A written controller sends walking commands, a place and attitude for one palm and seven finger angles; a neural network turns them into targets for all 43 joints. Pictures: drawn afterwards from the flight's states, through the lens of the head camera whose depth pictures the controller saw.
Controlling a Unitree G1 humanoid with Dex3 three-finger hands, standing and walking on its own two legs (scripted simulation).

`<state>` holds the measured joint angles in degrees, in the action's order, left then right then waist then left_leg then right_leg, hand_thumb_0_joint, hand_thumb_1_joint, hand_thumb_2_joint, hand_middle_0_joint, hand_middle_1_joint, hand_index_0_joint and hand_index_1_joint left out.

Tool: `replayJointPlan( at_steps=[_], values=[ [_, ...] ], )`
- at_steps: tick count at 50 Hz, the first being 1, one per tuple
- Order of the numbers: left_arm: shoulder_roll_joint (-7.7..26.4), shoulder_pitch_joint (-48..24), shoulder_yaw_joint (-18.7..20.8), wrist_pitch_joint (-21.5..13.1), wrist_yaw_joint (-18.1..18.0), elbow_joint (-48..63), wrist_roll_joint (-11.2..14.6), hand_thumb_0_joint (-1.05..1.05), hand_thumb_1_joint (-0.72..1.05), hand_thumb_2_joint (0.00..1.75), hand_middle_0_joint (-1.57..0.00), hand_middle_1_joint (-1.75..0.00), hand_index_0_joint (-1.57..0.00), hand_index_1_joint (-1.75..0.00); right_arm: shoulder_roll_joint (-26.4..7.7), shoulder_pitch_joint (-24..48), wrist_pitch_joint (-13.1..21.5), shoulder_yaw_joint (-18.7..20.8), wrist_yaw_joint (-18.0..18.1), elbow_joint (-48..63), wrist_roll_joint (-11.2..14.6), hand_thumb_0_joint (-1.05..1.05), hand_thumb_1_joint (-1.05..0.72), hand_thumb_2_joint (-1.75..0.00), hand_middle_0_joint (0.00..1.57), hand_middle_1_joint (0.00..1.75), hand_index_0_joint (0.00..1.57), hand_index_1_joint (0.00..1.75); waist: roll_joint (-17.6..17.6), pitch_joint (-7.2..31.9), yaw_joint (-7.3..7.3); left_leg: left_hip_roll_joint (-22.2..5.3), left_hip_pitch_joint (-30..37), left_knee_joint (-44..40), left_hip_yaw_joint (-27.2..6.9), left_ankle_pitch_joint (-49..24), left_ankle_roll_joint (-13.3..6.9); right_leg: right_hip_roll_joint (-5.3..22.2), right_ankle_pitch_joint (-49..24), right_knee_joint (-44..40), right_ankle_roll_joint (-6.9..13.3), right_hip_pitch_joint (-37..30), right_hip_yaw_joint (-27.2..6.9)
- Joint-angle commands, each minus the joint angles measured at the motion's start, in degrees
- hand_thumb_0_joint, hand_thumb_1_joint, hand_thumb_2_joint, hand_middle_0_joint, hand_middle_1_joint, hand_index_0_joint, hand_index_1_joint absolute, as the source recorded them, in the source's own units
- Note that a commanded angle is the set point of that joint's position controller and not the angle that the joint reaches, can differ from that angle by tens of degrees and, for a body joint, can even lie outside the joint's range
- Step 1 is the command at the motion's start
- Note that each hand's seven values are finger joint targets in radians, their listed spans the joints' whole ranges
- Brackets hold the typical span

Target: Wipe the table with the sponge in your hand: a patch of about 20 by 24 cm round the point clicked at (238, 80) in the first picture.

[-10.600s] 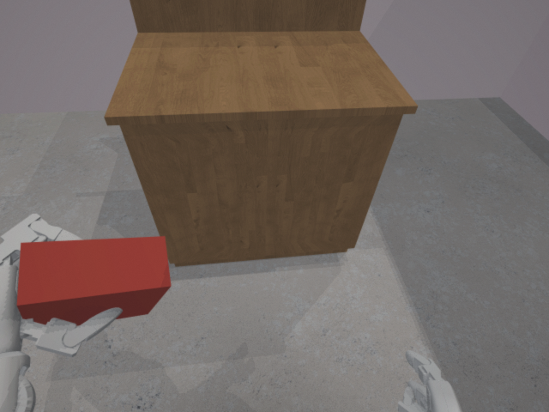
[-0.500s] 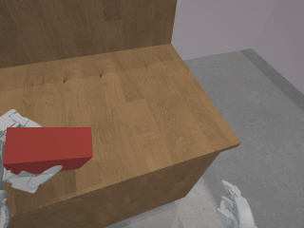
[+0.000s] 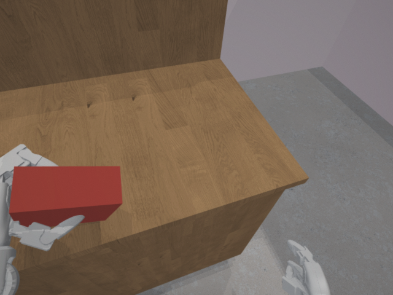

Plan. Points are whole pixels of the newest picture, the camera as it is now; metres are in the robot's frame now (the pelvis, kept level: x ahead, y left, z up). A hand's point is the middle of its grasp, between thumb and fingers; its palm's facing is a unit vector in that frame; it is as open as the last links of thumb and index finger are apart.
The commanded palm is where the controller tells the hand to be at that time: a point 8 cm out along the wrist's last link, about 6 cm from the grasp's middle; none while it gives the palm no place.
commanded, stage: come to a stop and stand still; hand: left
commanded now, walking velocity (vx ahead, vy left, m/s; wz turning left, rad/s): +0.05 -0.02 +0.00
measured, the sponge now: (84, 197) +0.23 +0.20 +0.13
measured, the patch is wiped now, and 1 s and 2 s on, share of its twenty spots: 0.00 0.00 0.00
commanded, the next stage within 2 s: look again from close up in 0.90 s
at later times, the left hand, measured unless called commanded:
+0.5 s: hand (52, 182) +0.24 +0.24 +0.16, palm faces +0.32 -0.87 -0.38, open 9.9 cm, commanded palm +0.17 +0.29 +0.17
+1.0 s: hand (35, 194) +0.22 +0.27 +0.15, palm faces +0.34 -0.85 -0.39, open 9.8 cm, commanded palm +0.16 +0.30 +0.17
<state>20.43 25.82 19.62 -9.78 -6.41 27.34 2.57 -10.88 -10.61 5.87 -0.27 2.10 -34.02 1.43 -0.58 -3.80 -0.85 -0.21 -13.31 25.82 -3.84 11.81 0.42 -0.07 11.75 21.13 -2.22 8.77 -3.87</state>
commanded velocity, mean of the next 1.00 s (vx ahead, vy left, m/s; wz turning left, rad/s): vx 0.00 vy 0.00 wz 0.00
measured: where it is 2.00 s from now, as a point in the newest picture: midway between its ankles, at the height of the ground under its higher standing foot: outside the picture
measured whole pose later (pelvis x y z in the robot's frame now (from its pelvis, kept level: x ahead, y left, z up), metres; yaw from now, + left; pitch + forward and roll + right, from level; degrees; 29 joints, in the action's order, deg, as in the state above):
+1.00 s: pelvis +0.00 +0.02 +0.00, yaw -1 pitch +0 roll -1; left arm 21.5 24.0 20.2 -12.6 -4.9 25.4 1.7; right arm -9.9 -8.2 7.9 -1.1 1.0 -33.2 0.8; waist -1.8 -4.3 -1.8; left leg 0.8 -14.0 26.8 -2.5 12.3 -1.0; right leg 1.1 11.4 20.5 -3.7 9.0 -5.0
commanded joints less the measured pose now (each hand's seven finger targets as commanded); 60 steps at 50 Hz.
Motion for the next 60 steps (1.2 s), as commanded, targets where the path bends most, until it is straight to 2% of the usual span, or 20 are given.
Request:
replayJointPlan(
  at_steps=[1,12,13,14,15,17,20,24,25,26,30,33,37,41,45,46,50,55,56,60],
  values=[
    [8.8,-2.8,6.1,-4.3,-1.1,12.0,0.5,0.00,0.10,1.30,-1.20,-1.60,-1.20,-1.60,-7.3,5.3,3.2,2.8,0.5,8.7,-0.2,0.00,-0.90,-0.90,0.20,0.30,0.20,0.30,4.3,9.0,-0.09,-1.9,1.3,-5.7,0.2,-0.6,-1.7,0.9,-5.9,-2.2,2.3,-2.5,1.9],
    [9.3,-5.1,6.0,-4.4,-1.0,13.1,0.0,0.00,0.10,1.30,-1.20,-1.60,-1.20,-1.60,-7.4,5.2,3.9,3.0,0.4,8.8,0.1,0.00,-0.90,-0.90,0.20,0.30,0.20,0.30,4.7,8.5,-0.09,-2.4,0.9,-5.7,-0.4,0.2,-1.9,1.1,-5.6,-1.8,2.6,-1.9,1.4],
    [56.5,-61.8,40.0,-11.1,-0.6,25.1,-8.3,0.00,0.10,1.30,-1.20,-1.60,-1.20,-1.60,-8.7,-1.5,6.4,2.8,0.2,7.7,-3.0,0.00,-0.90,-0.90,0.20,0.30,0.20,0.30,-4.6,1.8,-2.02,-3.5,-5.4,2.3,1.6,-7.5,-2.6,3.6,-6.8,-5.9,3.0,6.6,-2.6],
    [19.6,-29.7,15.7,-9.2,1.5,-6.4,-2.7,0.00,0.10,1.30,-1.20,-1.60,-1.20,-1.60,-2.1,3.4,6.5,0.3,0.0,4.9,-1.2,0.00,-0.90,-0.90,0.20,0.30,0.20,0.30,-6.0,12.2,-0.14,0.7,4.6,1.1,1.8,-10.2,-2.3,4.5,-7.5,-2.4,4.8,4.9,-2.8],
    [14.3,-17.4,12.3,-8.0,0.4,0.8,0.3,0.00,0.10,1.30,-1.20,-1.60,-1.20,-1.60,-6.7,5.0,6.5,3.5,-0.5,7.9,-0.1,0.00,-0.90,-0.90,0.20,0.30,0.20,0.30,5.1,12.5,-2.13,-0.5,8.4,-0.8,2.7,-10.8,-1.5,2.6,-10.3,0.3,5.3,2.0,-2.0],
    [10.5,-15.5,6.6,-7.9,1.3,1.8,-0.2,0.00,0.10,1.30,-1.20,-1.60,-1.20,-1.60,-8.1,2.4,6.9,3.9,-1.3,8.1,-0.2,0.00,-0.90,-0.90,0.20,0.30,0.20,0.30,9.9,15.2,-1.36,-1.3,7.8,0.1,2.7,-11.5,-1.5,2.7,-10.8,1.0,4.7,0.1,-3.3],
    [4.8,-5.0,0.9,-7.4,1.6,6.7,0.3,0.00,0.10,1.30,-1.20,-1.60,-1.20,-1.60,-7.3,5.3,7.3,3.2,-3.0,8.5,0.4,0.00,-0.90,-0.90,0.20,0.30,0.20,0.30,9.0,12.9,-1.62,-2.1,6.1,-2.4,2.3,-9.0,-1.5,1.5,-7.4,1.2,3.6,0.5,-0.5],
    [11.9,-3.7,7.4,-7.4,0.8,7.8,-0.1,0.00,0.10,1.30,-1.20,-1.60,-1.20,-1.60,-7.8,5.3,6.5,3.2,-2.1,9.1,-0.4,0.00,-0.90,-0.90,0.20,0.30,0.20,0.30,-3.2,7.6,-1.80,-1.0,-0.5,-4.2,2.4,1.4,-0.7,1.0,-1.4,-2.7,2.8,1.1,-0.4],
    [15.5,-4.1,11.5,-7.5,-0.1,8.9,-0.3,0.00,0.10,1.30,-1.20,-1.60,-1.20,-1.60,-8.0,6.6,5.9,3.0,-1.7,8.9,-0.3,0.00,-0.90,-0.90,0.20,0.30,0.20,0.30,-2.3,7.9,-1.86,-1.1,0.8,-4.8,2.7,1.6,-0.7,0.8,-0.6,-2.5,2.7,2.0,-0.1],
    [13.8,-4.5,10.8,-7.9,0.1,7.7,0.0,0.00,0.10,1.30,-1.20,-1.60,-1.20,-1.60,-7.6,5.9,5.6,3.0,-1.2,9.3,-0.5,0.00,-0.90,-0.90,0.20,0.30,0.20,0.30,-3.6,7.4,-1.38,-1.2,-0.2,-5.0,1.9,2.2,-1.2,1.0,-0.2,-2.5,2.6,1.6,0.8],
    [16.9,-10.7,14.0,-9.2,-0.2,13.9,0.4,0.00,0.10,1.30,-1.20,-1.60,-1.20,-1.60,-7.6,7.2,5.7,2.7,0.0,9.7,-0.2,0.00,-0.90,-0.90,0.20,0.30,0.20,0.30,5.8,9.3,-1.04,-1.9,2.2,-5.7,1.6,-2.7,-1.7,0.5,-5.9,0.5,2.4,-0.8,1.2],
    [13.9,-9.5,10.8,-9.5,0.2,15.7,0.6,0.00,0.10,1.30,-1.20,-1.60,-1.20,-1.60,-7.5,5.4,6.7,2.7,-0.1,9.5,-0.6,0.00,-0.90,-0.90,0.20,0.30,0.20,0.30,9.7,13.3,-1.21,-2.4,5.5,-3.0,1.6,-13.0,-2.3,0.9,-12.4,1.6,2.4,-3.5,2.1],
    [9.3,-5.1,6.0,-8.3,0.1,15.6,-0.1,0.00,0.10,1.30,-1.20,-1.60,-1.20,-1.60,-7.9,4.0,7.2,3.2,-1.2,8.6,-0.6,0.00,-0.90,-0.90,0.20,0.30,0.20,0.30,7.7,15.4,-0.98,-2.6,9.0,-0.7,1.8,-22.4,-1.6,0.7,-16.5,1.4,2.3,-2.8,2.8],
    [7.7,-2.5,5.2,-7.0,0.0,10.3,-0.4,0.00,0.10,1.30,-1.20,-1.60,-1.20,-1.60,-8.1,3.9,5.9,3.2,-1.3,7.7,-0.7,0.00,-0.90,-0.90,0.20,0.30,0.20,0.30,3.7,12.5,-0.80,-2.4,6.0,-1.9,1.8,-18.0,-1.0,0.7,-14.9,-0.2,2.0,-1.6,2.8],
    [11.8,-5.3,9.1,-6.8,-0.4,9.9,-0.5,0.00,0.10,1.30,-1.20,-1.60,-1.20,-1.60,-7.7,6.0,4.7,2.8,-0.5,8.3,-0.4,0.00,-0.90,-0.90,0.20,0.30,0.20,0.30,3.8,9.4,-0.88,-2.2,3.4,-4.4,1.6,-10.5,-0.8,0.7,-11.1,-1.1,2.0,-1.1,2.1],
    [9.4,-5.4,6.9,-6.9,0.1,8.9,-0.1,0.00,0.10,1.30,-1.20,-1.60,-1.20,-1.60,-7.5,5.1,4.4,2.7,-0.4,8.6,-0.6,0.00,-0.90,-0.90,0.20,0.30,0.20,0.30,3.0,9.1,-0.65,-2.0,2.6,-4.8,1.3,-8.7,-1.0,0.7,-10.2,-1.6,2.0,-1.4,2.7],
    [12.3,-8.7,8.6,-7.4,-0.3,14.6,-0.2,0.00,0.10,1.30,-1.20,-1.60,-1.20,-1.60,-7.4,6.9,4.7,2.5,0.1,9.4,-0.3,0.00,-0.90,-0.90,0.20,0.30,0.20,0.30,6.5,10.3,-0.80,-1.7,3.5,-5.2,1.8,-6.7,-1.1,0.8,-10.4,-1.6,2.2,-2.4,2.1],
    [11.2,-6.2,7.7,-7.2,-0.5,14.2,-0.3,0.00,0.10,1.30,-1.20,-1.60,-1.20,-1.60,-7.5,6.4,5.1,2.6,-0.1,9.3,-0.3,0.00,-0.90,-0.90,0.20,0.30,0.20,0.30,6.6,11.1,-0.90,-1.5,4.3,-4.8,1.9,-7.0,-1.1,0.9,-10.7,-2.1,2.2,-2.6,2.0],
    [8.6,-5.0,5.4,-7.1,-0.1,12.1,-0.1,0.00,0.10,1.30,-1.20,-1.60,-1.20,-1.60,-7.5,5.3,4.8,2.5,-0.2,9.0,-0.6,0.00,-0.90,-0.90,0.20,0.30,0.20,0.30,5.8,10.8,-0.65,-1.4,3.5,-5.3,1.6,-5.9,-1.1,0.7,-9.8,-2.6,2.2,-2.7,2.5],
    [10.4,-4.6,7.5,-6.6,-0.5,9.9,-0.4,0.00,0.10,1.30,-1.20,-1.60,-1.20,-1.60,-7.7,5.9,4.6,2.8,-0.1,8.8,-0.2,0.00,-0.90,-0.90,0.20,0.30,0.20,0.30,4.7,8.9,-0.72,-1.5,2.6,-6.0,1.5,-2.4,-0.9,0.7,-7.1,-3.3,2.1,-1.3,1.9]
  ],
)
